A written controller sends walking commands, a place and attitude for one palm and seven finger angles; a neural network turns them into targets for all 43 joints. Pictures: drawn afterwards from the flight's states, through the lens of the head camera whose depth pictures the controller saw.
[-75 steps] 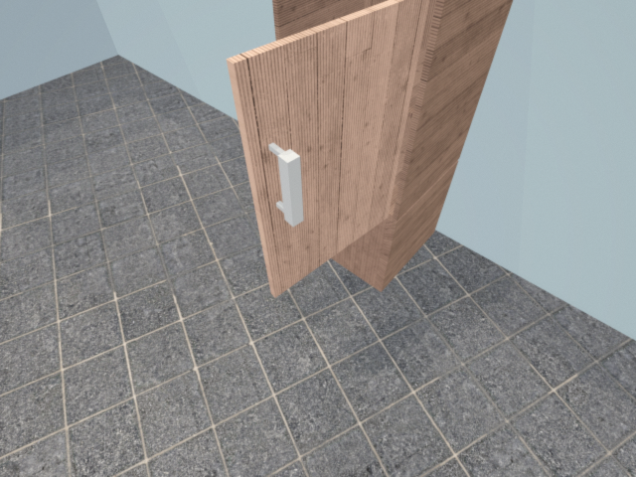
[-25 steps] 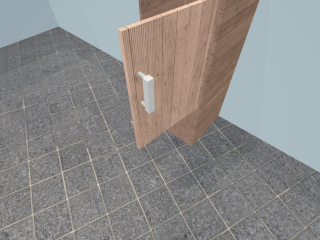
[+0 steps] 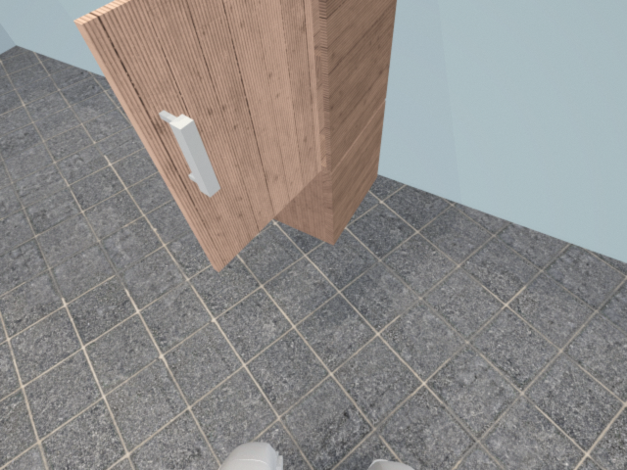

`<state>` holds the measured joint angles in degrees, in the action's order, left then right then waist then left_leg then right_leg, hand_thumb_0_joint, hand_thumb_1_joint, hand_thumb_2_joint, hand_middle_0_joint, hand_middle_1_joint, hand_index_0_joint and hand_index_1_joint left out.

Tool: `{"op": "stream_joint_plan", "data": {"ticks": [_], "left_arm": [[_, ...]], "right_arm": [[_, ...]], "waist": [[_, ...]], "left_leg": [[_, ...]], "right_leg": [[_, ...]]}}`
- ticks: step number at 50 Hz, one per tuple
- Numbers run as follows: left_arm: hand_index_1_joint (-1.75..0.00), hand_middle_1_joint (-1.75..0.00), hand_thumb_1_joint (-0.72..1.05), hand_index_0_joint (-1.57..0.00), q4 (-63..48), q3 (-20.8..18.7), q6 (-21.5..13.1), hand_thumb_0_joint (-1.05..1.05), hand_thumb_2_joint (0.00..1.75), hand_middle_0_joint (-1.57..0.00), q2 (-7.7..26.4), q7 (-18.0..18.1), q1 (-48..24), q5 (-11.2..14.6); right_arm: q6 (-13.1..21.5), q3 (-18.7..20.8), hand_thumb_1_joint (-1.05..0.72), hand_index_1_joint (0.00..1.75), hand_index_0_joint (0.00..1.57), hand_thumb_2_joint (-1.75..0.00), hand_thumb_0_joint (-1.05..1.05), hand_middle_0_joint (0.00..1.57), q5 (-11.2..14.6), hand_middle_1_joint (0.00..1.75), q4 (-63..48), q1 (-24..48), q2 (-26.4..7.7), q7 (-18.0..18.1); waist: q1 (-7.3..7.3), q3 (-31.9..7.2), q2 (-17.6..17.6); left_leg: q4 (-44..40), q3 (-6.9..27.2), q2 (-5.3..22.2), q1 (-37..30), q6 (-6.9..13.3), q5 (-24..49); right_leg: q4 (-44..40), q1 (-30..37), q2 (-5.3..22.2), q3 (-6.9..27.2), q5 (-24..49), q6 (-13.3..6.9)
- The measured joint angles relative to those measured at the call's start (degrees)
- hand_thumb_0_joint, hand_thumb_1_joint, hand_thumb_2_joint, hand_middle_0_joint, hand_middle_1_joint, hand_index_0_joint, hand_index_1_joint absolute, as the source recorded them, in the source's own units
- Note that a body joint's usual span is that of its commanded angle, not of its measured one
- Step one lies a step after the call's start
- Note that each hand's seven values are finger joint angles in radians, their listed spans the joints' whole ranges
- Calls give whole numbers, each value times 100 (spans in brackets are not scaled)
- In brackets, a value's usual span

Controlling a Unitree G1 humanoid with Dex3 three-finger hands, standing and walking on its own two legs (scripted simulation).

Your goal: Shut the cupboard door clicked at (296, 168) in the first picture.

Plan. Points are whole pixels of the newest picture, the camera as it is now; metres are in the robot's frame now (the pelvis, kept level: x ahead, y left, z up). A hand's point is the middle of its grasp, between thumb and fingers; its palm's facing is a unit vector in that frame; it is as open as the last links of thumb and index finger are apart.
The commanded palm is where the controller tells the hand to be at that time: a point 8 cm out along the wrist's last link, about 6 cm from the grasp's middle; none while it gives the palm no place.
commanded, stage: walk around to get in front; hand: left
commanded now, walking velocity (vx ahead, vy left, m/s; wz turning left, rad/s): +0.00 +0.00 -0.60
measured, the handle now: (189, 154) +0.56 +0.25 +0.04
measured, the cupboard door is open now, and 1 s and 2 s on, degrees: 82 82 82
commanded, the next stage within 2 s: none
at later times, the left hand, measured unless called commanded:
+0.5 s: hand out of the picture +0.11 +0.22 -0.16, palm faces -0.19 -0.95 -0.24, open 7.4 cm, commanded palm none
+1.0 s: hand (269, 411) +0.21 +0.10 -0.15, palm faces -0.58 -0.77 -0.25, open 7.4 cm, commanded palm none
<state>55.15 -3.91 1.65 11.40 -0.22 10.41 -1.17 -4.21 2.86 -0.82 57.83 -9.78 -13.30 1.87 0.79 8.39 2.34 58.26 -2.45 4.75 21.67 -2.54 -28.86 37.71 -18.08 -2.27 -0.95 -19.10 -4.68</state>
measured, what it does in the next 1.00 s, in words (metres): steps on the spot, turning right: left foot, then right foot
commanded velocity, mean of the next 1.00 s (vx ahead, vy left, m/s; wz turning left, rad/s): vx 0.00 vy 0.00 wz -0.60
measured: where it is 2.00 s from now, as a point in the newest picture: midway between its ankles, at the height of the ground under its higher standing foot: outside the picture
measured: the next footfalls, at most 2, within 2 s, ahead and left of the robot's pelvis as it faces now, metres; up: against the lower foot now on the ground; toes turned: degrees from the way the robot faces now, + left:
left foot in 0.48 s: +0.08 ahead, +0.15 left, +0.00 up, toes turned -19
right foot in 0.78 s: +0.00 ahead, -0.14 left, +0.00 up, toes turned -31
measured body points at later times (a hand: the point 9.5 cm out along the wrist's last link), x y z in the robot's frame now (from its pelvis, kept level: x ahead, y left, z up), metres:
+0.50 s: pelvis +0.01 +0.02 +0.01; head +0.07 +0.02 +0.45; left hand +0.12 +0.27 -0.14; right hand +0.09 -0.26 -0.11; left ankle +0.04 +0.16 -0.73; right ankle +0.01 -0.07 -0.72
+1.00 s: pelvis +0.01 -0.01 +0.01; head +0.06 -0.05 +0.45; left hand +0.24 +0.14 -0.13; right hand -0.09 -0.28 -0.13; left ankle +0.09 +0.11 -0.68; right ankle -0.04 -0.12 -0.72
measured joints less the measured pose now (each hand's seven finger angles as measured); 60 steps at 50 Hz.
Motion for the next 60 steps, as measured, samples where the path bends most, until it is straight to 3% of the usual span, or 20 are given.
{"op": "stream_joint_plan", "data": {"ticks": [4, 14, 20, 23, 24, 27, 29, 31, 36, 38, 39, 42, 45, 50, 54, 57, 60], "left_arm": [[-30, -30, 91, -20, 12, 0, 18, 1, 90, -20, -14, 75, 164, 1], [-30, -30, 91, -20, -52, -1, -17, 1, 90, -20, -31, 74, 384, -23], [-30, -30, 91, -20, -108, -51, 32, 1, 90, -21, 105, 74, 381, -54], [-30, -30, 91, -20, -122, -70, 86, 1, 90, -20, 195, 68, 388, -24], [-30, -30, 91, -20, -142, -68, 106, 1, 90, -20, 192, 51, 400, 8], [-30, -30, 91, -20, -163, -123, 160, 1, 90, -20, 383, -36, 194, -1], [-30, -30, 91, -20, -224, -178, 161, 1, 90, -20, 472, -94, 96, -25], [-30, -30, 91, -20, -305, -198, 169, 1, 90, -20, 510, -143, 6, -20], [-30, -30, 91, -20, -393, -129, 139, 1, 90, -20, 496, -231, -130, 6], [-30, -30, 91, -20, -415, -92, 95, 1, 90, -20, 501, -256, -146, 14], [-30, -30, 91, -20, -447, -73, 41, 1, 90, -20, 542, -253, -130, 1], [-30, -30, 91, -20, -407, -16, -42, 1, 90, -20, 386, -112, -248, 7], [-30, -30, 91, -20, -435, 22, 28, 1, 90, -20, 298, -21, -229, -21], [-30, -30, 91, -20, -397, 71, 110, 1, 90, -20, 256, -22, -186, -52], [-30, -30, 91, -20, -407, 82, 175, 1, 90, -20, 194, -50, -155, -4], [-30, -30, 91, -20, -388, 40, 242, 1, 90, -20, 263, -99, -263, 25], [-30, -30, 91, -20, -402, -47, 236, 1, 90, -20, 321, -183, -317, -9]], "right_arm": [[45, 30, -91, 30, 20, -89, 0, 20, 8, 30, -206, 284, -18, -26], [95, 22, -91, 30, 20, -90, 0, 20, 54, 30, -516, 754, 6, 26], [145, -38, -91, 30, 20, -90, 0, 20, 108, 30, -675, 862, 135, 13], [246, -90, -91, 30, 20, -89, 0, 20, 120, 30, -765, 763, 169, 16], [304, -106, -91, 30, 20, -89, 0, 20, 93, 30, -817, 674, 116, 22], [325, -167, -90, 30, 20, -89, 0, 20, -18, 30, -792, 479, 197, 67], [310, -215, -90, 30, 21, -89, 0, 20, -76, 30, -770, 288, 223, 69], [293, -228, -90, 30, 21, -89, 0, 20, -108, 30, -739, 139, 206, 73], [282, -160, -90, 30, 21, -89, 0, 20, -123, 30, -693, -98, 61, 27], [261, -119, -90, 30, 21, -89, 0, 20, -93, 30, -690, -221, -31, -8], [237, -94, -90, 30, 21, -89, 0, 20, -59, 30, -696, -298, -62, -26], [62, -6, -90, 30, 21, -89, 0, 20, 23, 30, -567, -156, -266, 1], [17, 15, -91, 30, 20, -89, 0, 20, 37, 30, -527, -60, -287, -10], [122, -12, -91, 30, 20, -90, 0, 20, 42, 30, -657, -32, -143, -69], [277, -72, -91, 30, 20, -90, 0, 20, 39, 30, -743, -155, -90, -54], [353, -157, -91, 30, 20, -89, 0, 20, -58, 30, -693, -258, 60, -13], [353, -244, -91, 30, 20, -89, 0, 20, -120, 30, -646, -442, 193, -5]], "waist": [[24, -59, -175], [197, -300, -304], [282, -382, -460], [222, -475, -483], [166, -547, -349], [160, -408, -508], [168, -374, -508], [175, -318, -435], [59, -163, -161], [-13, -169, -93], [-48, -219, -156], [-117, -42, 0], [-137, -38, -140], [-167, -194, -436], [-203, -399, -379], [-212, -384, -449], [-164, -411, -446]], "left_leg": [[598, 161, -143, 505, -56, 448], [-343, 454, -306, 373, -133, 556], [-1376, 523, -481, 26, -35, 473], [-2595, 535, -474, -465, 58, 970], [-3020, 626, -341, -609, 159, 1278], [-2890, 449, -317, -670, 117, 1272], [-2987, 355, -193, -772, 66, 1219], [-3065, 252, -49, -853, 20, 1225], [-2814, -131, 321, -955, -128, 991], [-2440, -278, 442, -888, -221, 741], [-2050, -363, 439, -721, -216, 598], [-282, 43, 272, -41, -131, -272], [388, 35, 72, 414, -129, -133], [-751, -52, -130, 309, -128, 385], [-2437, 21, -178, -305, 3, 971], [-2347, -82, -82, -297, 141, 1106], [-2642, -210, 86, -513, 93, 1154]], "right_leg": [[-648, 98, -122, 305, 423, -47], [-1257, 237, -426, 939, 846, -76], [-1175, 123, -568, 1302, 872, 13], [-922, -40, -692, 1438, 771, 120], [-649, -202, -791, 1325, 489, 185], [1025, -773, -509, 756, -694, 518], [1944, -1076, -317, 451, -803, 657], [2264, -1185, -100, 245, -786, 730], [927, -680, 236, -113, -581, 675], [64, -275, 262, -221, 21, 583], [-300, -109, 319, -157, 440, 461], [12, -208, 167, -11, 135, 335], [-214, -139, 139, 231, 225, 340], [-513, -109, 74, 622, 445, 361], [-285, -306, -155, 785, 333, 446], [1094, -789, -150, 557, -769, 519], [2230, -1088, -4, 199, -808, 633]]}}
